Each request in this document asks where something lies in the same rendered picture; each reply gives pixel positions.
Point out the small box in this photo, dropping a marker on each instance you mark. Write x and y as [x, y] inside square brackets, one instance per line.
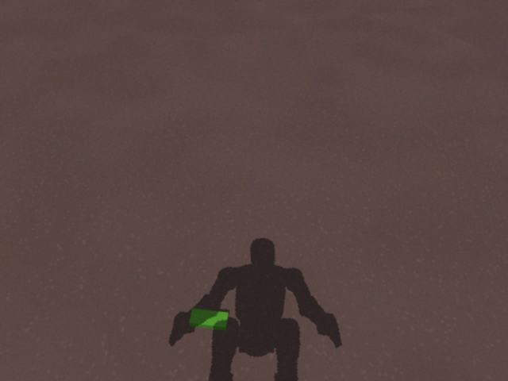
[209, 319]

